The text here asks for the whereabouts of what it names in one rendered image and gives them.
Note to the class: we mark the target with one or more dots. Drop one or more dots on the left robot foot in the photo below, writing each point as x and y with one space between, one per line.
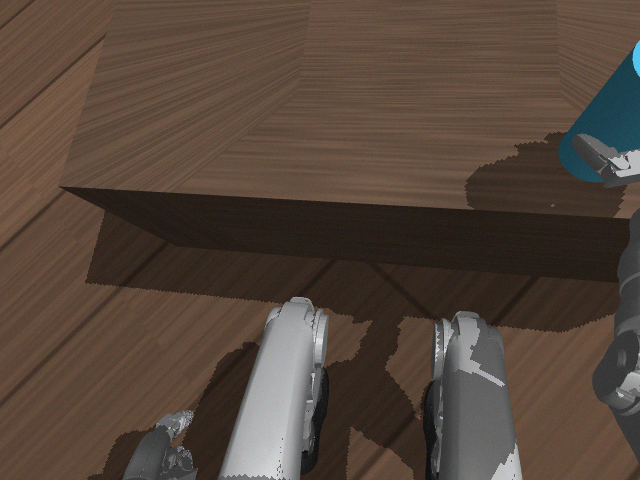
309 458

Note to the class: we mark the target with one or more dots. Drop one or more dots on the left robot hand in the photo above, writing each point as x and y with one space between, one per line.
153 460

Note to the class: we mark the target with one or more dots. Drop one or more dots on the right robot foot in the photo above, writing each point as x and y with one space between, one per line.
430 433

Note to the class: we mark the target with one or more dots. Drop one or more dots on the bottle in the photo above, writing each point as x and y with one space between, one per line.
613 117

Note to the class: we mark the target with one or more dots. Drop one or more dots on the right robot arm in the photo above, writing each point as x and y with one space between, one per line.
616 380

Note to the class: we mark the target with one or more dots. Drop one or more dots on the right robot hand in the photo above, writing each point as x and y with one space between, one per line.
622 168

